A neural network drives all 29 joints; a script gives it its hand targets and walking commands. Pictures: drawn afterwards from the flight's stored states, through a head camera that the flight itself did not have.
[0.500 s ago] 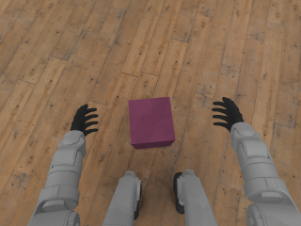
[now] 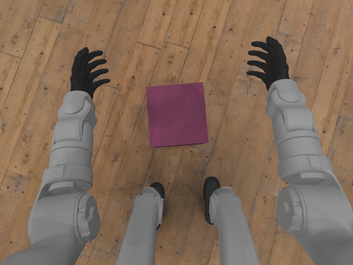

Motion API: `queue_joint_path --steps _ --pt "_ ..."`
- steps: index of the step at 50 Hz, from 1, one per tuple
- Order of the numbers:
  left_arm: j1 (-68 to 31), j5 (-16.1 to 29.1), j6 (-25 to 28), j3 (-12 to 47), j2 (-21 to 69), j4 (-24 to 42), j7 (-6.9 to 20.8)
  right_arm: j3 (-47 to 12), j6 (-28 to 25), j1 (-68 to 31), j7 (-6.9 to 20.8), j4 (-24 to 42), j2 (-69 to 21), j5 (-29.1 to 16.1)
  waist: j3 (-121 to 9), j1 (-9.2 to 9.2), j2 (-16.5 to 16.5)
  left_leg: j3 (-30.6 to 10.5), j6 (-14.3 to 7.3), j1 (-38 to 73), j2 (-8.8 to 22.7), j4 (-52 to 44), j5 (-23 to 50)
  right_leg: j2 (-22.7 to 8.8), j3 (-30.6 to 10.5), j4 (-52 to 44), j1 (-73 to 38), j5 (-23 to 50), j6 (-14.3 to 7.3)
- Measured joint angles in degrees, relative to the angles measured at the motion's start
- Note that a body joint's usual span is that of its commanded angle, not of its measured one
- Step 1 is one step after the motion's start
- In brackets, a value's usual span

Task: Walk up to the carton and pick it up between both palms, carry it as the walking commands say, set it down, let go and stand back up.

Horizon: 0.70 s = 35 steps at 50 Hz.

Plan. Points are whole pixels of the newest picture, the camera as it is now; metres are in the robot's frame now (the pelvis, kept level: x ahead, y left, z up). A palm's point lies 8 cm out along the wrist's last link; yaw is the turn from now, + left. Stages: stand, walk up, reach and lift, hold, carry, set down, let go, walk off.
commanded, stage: reach and lift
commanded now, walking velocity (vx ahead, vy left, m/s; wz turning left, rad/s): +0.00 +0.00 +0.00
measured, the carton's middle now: (177, 119) +0.47 +0.03 -0.52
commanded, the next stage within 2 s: none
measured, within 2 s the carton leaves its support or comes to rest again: neither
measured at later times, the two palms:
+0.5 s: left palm (106, 104) +0.46 +0.22 -0.23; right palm (254, 98) +0.49 -0.17 -0.23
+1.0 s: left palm (127, 111) +0.47 +0.20 -0.37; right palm (234, 107) +0.49 -0.16 -0.37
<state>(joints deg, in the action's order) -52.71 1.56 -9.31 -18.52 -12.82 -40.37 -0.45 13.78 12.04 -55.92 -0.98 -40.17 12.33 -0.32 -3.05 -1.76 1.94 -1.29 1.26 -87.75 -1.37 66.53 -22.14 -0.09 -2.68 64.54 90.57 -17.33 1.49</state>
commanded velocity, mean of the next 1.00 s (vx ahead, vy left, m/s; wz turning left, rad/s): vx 0.00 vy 0.00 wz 0.00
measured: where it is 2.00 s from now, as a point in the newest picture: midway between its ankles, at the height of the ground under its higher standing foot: (183, 211)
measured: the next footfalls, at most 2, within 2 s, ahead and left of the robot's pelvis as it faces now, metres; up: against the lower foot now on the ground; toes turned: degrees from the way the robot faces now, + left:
none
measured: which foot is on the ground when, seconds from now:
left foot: down 0.00-1.00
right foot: down 0.00-1.00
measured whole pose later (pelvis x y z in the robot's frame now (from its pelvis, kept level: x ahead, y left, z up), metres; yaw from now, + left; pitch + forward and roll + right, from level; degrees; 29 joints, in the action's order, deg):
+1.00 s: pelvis -0.07 +0.00 -0.24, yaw +1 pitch +27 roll +1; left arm -79.7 14.4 -13.9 -8.8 -19.7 -50.0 -10.6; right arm 2.4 14.3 -81.6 -7.9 -49.8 23.1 -12.8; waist 30.0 -1.4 -0.5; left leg -0.5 1.7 -114.5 -3.0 120.7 -33.3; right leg 1.2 -4.0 117.5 117.9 -26.6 3.1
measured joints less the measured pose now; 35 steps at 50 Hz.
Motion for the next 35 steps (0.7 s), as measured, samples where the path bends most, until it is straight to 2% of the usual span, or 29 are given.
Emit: queue_joint_path --steps 11,15,21,24,29,34,35 --pt "1.09 -0.57 2.71 -1.61 1.15 -1.54 1.02 0.61 -2.88 2.49 0.62 -0.37 -0.90 -0.17 -3.55 -0.04 -0.37 -0.18 -0.03 -7.47 -0.08 3.87 -1.75 0.04 0.17 3.68 7.39 -1.66 0.04" --pt "0.71 0.02 2.85 -1.44 0.83 -2.28 0.25 0.62 -2.93 1.98 -0.09 -0.98 -0.76 0.44 -4.01 0.24 -0.72 -0.28 0.06 -11.92 -0.27 9.86 -4.00 0.04 0.25 9.63 11.86 -3.84 0.17" --pt "-0.43 1.95 1.80 -0.23 0.00 0.34 -1.22 -1.35 -2.08 0.36 -1.20 1.35 0.91 -2.00 -1.98 0.36 -0.65 -0.09 0.22 -18.25 -0.24 20.41 -7.51 0.49 0.01 20.02 18.50 -6.87 0.32" --pt "-1.61 3.39 1.25 0.80 -0.77 0.04 -1.87 -2.76 -1.63 -1.28 -1.54 -0.29 2.16 -3.24 -1.49 0.44 -0.50 0.06 0.34 -21.91 -0.40 25.45 -8.78 0.57 -0.19 25.10 22.32 -7.99 0.41" --pt "-6.01 5.68 -0.64 2.71 -2.19 2.31 -3.73 -3.58 -0.05 -5.94 -2.74 2.26 4.02 -4.69 8.74 0.06 -0.39 0.21 0.46 -22.26 -0.48 32.80 -10.13 0.88 -0.41 32.29 22.89 -8.98 0.48" --pt "-15.85 9.90 -4.34 5.72 -6.10 7.49 -7.18 -6.56 2.95 -16.84 -5.03 5.76 9.03 -8.67 35.04 -0.27 -0.30 0.90 0.48 -11.62 -0.63 38.77 -11.44 1.12 -1.16 38.61 12.79 -10.06 0.63" --pt "-16.27 10.53 -4.75 6.16 -6.40 6.94 -7.57 -7.09 3.15 -17.53 -5.37 4.76 9.30 -9.27 35.23 -0.21 -0.36 0.89 0.53 -13.00 -0.66 40.09 -11.55 1.18 -1.18 39.86 14.17 -10.09 0.66"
